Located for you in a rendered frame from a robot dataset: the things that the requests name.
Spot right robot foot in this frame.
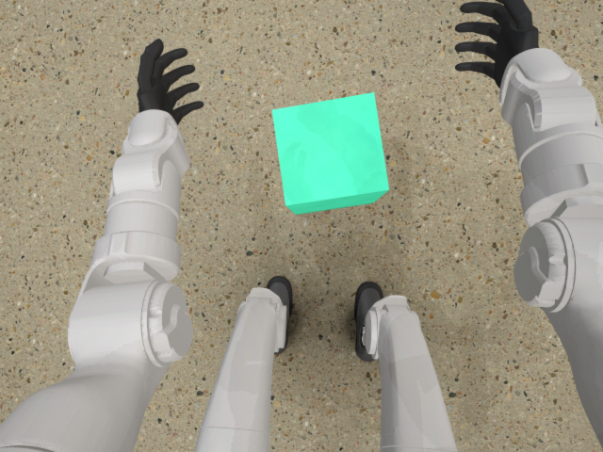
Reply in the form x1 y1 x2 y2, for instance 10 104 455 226
354 282 383 362

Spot left robot thigh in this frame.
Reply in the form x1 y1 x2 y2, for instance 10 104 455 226
194 297 286 452

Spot robot right upper arm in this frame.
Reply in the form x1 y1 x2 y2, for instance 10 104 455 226
513 218 603 449

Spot right robot hand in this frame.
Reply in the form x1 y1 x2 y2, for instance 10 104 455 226
455 0 539 88

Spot carton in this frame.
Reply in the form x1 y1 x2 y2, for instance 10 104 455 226
272 92 389 215

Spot robot left upper arm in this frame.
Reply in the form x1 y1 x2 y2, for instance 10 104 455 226
0 279 193 452

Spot left robot forearm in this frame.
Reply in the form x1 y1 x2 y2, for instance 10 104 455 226
68 109 190 358

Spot right robot forearm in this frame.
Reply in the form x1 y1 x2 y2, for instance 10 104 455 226
499 48 603 226

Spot left robot hand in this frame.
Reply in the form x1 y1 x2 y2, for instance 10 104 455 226
137 39 204 125

